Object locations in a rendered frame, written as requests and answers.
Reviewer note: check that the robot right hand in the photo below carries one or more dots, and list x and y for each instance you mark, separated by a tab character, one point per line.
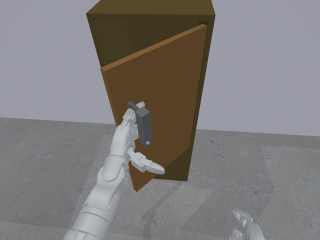
252	231

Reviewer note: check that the handle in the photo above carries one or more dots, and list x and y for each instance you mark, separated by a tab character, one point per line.
143	120

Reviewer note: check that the robot left forearm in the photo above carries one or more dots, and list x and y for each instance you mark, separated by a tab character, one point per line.
101	204

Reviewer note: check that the robot left hand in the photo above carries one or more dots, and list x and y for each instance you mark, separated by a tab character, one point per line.
124	137

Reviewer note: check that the cupboard door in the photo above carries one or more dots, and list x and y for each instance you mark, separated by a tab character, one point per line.
165	76

